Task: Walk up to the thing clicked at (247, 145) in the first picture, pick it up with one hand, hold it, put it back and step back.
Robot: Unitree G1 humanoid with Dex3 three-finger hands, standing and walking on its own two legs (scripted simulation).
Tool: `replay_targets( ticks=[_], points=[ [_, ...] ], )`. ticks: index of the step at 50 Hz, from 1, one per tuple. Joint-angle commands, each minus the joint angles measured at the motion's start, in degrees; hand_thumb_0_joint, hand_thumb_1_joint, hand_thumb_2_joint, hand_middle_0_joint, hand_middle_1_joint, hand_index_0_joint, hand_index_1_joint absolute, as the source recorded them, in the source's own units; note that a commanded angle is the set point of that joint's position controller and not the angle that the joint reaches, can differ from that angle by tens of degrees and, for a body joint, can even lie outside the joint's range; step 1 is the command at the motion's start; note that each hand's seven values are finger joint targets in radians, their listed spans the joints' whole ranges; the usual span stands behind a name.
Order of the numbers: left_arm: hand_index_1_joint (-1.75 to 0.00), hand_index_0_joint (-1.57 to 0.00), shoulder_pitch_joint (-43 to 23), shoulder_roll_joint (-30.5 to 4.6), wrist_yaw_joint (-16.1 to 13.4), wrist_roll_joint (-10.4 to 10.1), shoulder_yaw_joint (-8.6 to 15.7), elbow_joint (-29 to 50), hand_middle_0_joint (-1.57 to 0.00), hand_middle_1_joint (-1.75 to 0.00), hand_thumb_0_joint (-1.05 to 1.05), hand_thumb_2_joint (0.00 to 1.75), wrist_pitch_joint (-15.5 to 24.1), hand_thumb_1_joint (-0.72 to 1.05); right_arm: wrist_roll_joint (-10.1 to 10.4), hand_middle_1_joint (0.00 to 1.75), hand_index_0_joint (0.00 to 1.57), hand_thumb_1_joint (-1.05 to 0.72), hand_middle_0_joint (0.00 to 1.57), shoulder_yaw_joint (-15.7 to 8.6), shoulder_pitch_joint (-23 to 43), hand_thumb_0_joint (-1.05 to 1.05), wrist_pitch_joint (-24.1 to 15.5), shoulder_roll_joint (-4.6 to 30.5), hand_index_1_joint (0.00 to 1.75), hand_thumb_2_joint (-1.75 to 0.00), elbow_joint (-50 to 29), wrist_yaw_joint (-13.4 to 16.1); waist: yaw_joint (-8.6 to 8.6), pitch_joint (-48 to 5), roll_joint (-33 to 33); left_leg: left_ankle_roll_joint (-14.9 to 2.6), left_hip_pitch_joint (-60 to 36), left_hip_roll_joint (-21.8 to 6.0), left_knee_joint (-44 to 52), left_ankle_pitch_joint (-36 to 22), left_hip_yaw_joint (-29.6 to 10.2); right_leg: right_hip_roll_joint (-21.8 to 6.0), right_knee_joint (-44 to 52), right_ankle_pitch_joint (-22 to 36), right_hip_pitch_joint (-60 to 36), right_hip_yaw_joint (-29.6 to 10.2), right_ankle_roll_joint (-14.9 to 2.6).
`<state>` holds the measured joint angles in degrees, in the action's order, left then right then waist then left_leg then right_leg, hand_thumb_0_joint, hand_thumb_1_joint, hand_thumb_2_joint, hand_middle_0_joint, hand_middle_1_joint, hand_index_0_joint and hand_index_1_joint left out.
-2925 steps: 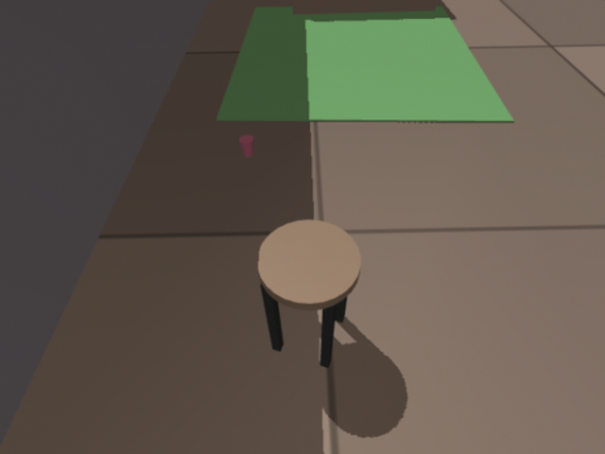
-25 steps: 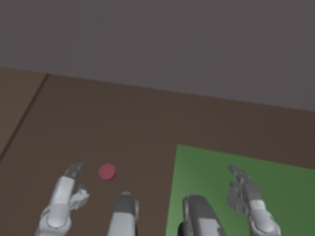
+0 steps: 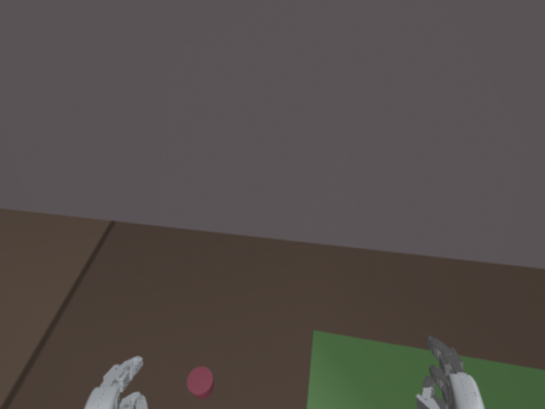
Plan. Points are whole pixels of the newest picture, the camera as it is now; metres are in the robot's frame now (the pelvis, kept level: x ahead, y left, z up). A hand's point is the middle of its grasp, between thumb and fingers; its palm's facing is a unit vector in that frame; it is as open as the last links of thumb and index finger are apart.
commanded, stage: home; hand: left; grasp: from above
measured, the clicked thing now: (202, 384) +0.36 +0.21 -0.67
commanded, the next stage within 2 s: stand in 1.90 s
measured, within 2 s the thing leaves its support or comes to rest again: neither
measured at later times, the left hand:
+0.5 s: hand out of the picture +0.16 +0.18 -0.05, palm faces +0.07 -0.98 -0.18, open 7.5 cm
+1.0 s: hand out of the picture +0.15 +0.18 -0.05, palm faces +0.06 -0.98 -0.18, open 7.4 cm
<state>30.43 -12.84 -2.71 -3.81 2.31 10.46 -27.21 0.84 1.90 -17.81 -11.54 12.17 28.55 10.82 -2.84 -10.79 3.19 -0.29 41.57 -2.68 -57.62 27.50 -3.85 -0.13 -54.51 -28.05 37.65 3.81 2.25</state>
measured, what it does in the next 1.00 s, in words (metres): stands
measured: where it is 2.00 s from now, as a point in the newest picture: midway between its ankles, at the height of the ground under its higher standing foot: outside the picture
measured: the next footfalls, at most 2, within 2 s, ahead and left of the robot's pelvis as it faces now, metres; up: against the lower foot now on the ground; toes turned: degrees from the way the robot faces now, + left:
none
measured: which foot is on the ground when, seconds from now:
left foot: down 0.00-1.00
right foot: down 0.00-1.00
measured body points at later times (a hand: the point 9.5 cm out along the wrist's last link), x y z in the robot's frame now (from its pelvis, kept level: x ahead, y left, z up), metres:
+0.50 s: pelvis +0.00 +0.00 +0.00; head +0.02 +0.02 +0.45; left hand +0.15 +0.23 -0.03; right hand +0.16 -0.24 -0.06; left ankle +0.01 +0.11 -0.68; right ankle -0.01 -0.15 -0.67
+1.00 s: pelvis +0.00 +0.00 +0.00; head +0.01 +0.02 +0.45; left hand +0.15 +0.23 -0.03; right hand +0.16 -0.24 -0.05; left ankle +0.01 +0.11 -0.68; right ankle -0.01 -0.15 -0.67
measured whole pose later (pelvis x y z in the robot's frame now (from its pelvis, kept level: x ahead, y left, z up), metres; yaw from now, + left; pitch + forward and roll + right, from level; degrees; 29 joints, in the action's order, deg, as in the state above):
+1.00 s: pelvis +0.00 +0.00 +0.00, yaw +0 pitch +10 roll -5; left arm 29.0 -13.1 -1.6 -3.0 1.8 8.1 -26.4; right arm 0.0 1.9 -16.7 -13.9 12.0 31.0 10.4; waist -2.0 -8.9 2.6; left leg -0.1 39.7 -2.7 -56.8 26.9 -3.7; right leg -0.1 -54.2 -27.7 36.1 3.6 2.1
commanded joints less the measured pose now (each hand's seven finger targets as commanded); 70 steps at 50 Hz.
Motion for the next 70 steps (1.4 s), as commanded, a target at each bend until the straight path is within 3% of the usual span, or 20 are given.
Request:
replay_targets(
  ticks=[1, 7, 13, 26, 45, 47, 48, 51, 55, 57, 59, 70],
  points=[
    [-0.3, -0.2, -2.9, -5.1, 0.9, 1.0, 2.6, 8.9, -0.2, -0.3, 0.0, 0.89, 3.1, 0.89, -0.4, 0.3, 0.2, -0.9, 0.2, -2.8, 4.2, 0.0, -4.0, 7.3, 0.3, -0.9, -8.3, 0.2, 0.02, -1.0, 0.6, 0.25, -7.8, 1.5, 10.8, -10.6, 0.1, 2.2, 8.4, 9.5, -0.5, 2.0, -2.6],
    [-0.29, -0.2, -3.0, -5.2, 1.2, 1.4, 2.4, 9.2, -0.2, -0.29, 0.0, 0.87, 3.8, 0.86, -0.8, 0.3, 0.2, -0.9, 0.2, -2.9, 4.4, 0.0, -4.9, 7.4, 0.3, -0.9, -7.3, -0.1, 0.1, -3.0, 2.8, 0.79, -10.4, 1.3, 10.9, -14.2, 0.0, 2.3, 7.5, 12.0, -1.7, 2.0, -2.77],
    [-0.29, -0.2, -3.1, -5.1, 0.9, 1.6, 2.2, 8.6, -0.2, -0.29, 0.0, 0.88, 4.1, 0.86, -0.8, 0.3, 0.2, -0.9, 0.2, -2.6, 5.3, 0.0, -5.1, 7.2, 0.3, -0.9, -7.2, -0.2, 0.52, -1.6, 2.8, 0.56, -9.8, 1.5, 11.5, -11.2, 0.2, 2.2, 8.3, 9.9, -1.8, 1.8, -2.74],
    [-0.3, -0.2, -3.1, -5.5, 0.9, 1.5, 2.7, 8.4, -0.2, -0.3, 0.0, 0.9, 4.3, 0.9, -0.9, 0.3, 0.2, -0.9, 0.2, -2.9, 4.8, 0.0, -5.3, 7.2, 0.3, -0.9, -6.5, 0.2, 0.71, -4.0, 1.2, 0.34, -10.3, 1.7, 10.0, -15.4, 0.8, 1.9, 8.2, 13.6, -3.2, 1.2, -2.64],
    [-0.3, -0.2, -3.1, -5.9, 0.9, 1.5, 2.6, 8.3, -0.2, -0.3, 0.0, 0.9, 3.6, 0.9, -0.7, 0.3, 0.2, -0.9, 0.2, -3.3, 4.9, 0.0, -5.6, 7.9, 0.3, -0.9, -6.2, 0.1, 0.8, -1.2, 1.7, 0.35, -8.6, 1.3, 11.9, -8.1, 0.2, 2.0, 8.6, 7.3, -1.4, 1.3, -2.69],
    [-0.3, -0.2, -3.6, -5.2, 1.1, 1.3, 1.8, 9.0, -0.2, -0.3, 0.0, 0.9, 3.7, 0.9, -0.7, 0.3, 0.2, -0.9, 0.2, -2.9, 5.1, 0.0, -5.7, 7.2, 0.3, -0.9, -6.7, 0.1, 0.54, -2.5, 2.0, 0.36, -9.4, 1.4, 11.3, -10.8, 0.1, 2.0, 8.3, 9.6, -1.9, 1.4, -2.68],
    [-0.3, -0.2, -3.7, -5.8, 1.0, 1.1, 2.4, 8.8, -0.2, -0.3, 0.0, 0.9, 3.7, 0.9, -0.7, 0.3, 0.2, -0.9, 0.2, -3.3, 5.1, 0.0, -5.7, 8.1, 0.3, -0.9, -6.3, 0.1, 0.68, -1.7, 1.4, 0.3, -8.7, 1.3, 11.6, -8.9, -0.1, 2.1, 8.3, 7.9, -1.6, 1.3, -2.64],
    [-0.3, -0.2, -2.8, -6.1, 1.0, 1.4, 2.7, 8.9, -0.2, -0.3, 0.0, 0.9, 3.5, 0.9, -0.7, 0.3, 0.2, -0.9, 0.2, -3.3, 4.6, 0.0, -5.7, 7.8, 0.3, -0.9, -6.2, 0.3, 0.58, -3.1, 1.3, 0.27, -9.7, 1.4, 10.7, -11.8, 0.4, 1.9, 8.2, 10.2, -2.3, 1.2, -2.67],
    [-0.3, -0.2, -3.3, -5.6, 0.9, 1.1, 2.5, 8.4, -0.2, -0.3, 0.0, 0.9, 3.7, 0.9, -0.7, 0.3, 0.2, -0.9, 0.2, -3.3, 5.0, 0.0, -5.7, 7.9, 0.3, -0.9, -6.4, 0.3, 0.47, -1.9, 0.7, 0.12, -8.9, 1.4, 10.9, -9.8, 0.3, 1.9, 8.5, 8.6, -1.8, 1.1, -2.56],
    [-0.3, -0.2, -3.0, -6.4, 0.8, 1.1, 3.2, 9.1, -0.2, -0.3, 0.0, 0.9, 3.9, 0.9, -0.6, 0.3, 0.2, -0.9, 0.2, -3.1, 5.2, 0.0, -5.6, 7.5, 0.3, -0.9, -6.4, 0.3, 1.09, -2.0, 0.8, 0.1, -8.0, 1.7, 10.4, -10.3, 0.9, 1.8, 8.9, 9.3, -2.3, 1.0, -2.46],
    [-0.3, -0.2, -2.8, -6.2, 0.8, 1.2, 2.7, 9.1, -0.2, -0.3, 0.0, 0.9, 3.7, 0.9, -0.6, 0.3, 0.2, -0.9, 0.2, -3.2, 4.9, 0.0, -5.6, 7.5, 0.3, -0.9, -6.6, 0.3, 0.53, -2.2, 0.2, -0.07, -8.3, 1.8, 10.0, -10.4, 1.2, 1.6, 9.1, 9.6, -2.2, 0.8, -2.33],
    [-0.3, -0.2, -2.2, -5.9, 0.8, 1.1, 2.4, 8.9, -0.2, -0.3, 0.0, 0.9, 3.7, 0.9, -0.6, 0.3, 0.2, -0.9, 0.2, -3.5, 4.7, 0.0, -5.1, 7.9, 0.3, -0.9, -6.1, 0.1, 0.85, -2.6, 2.1, 0.6, -9.8, 1.0, 10.9, -13.6, -0.5, 2.1, 7.4, 11.2, -2.0, 1.5, -2.77]
  ],
)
